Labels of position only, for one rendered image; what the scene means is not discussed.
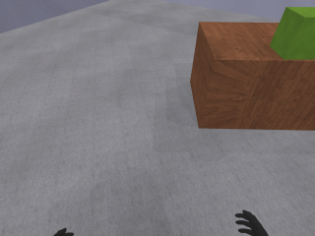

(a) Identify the robot right hand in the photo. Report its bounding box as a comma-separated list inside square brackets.
[235, 210, 269, 236]

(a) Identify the pedestal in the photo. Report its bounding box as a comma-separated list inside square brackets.
[190, 22, 315, 131]

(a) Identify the carton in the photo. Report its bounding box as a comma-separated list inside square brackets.
[270, 7, 315, 60]

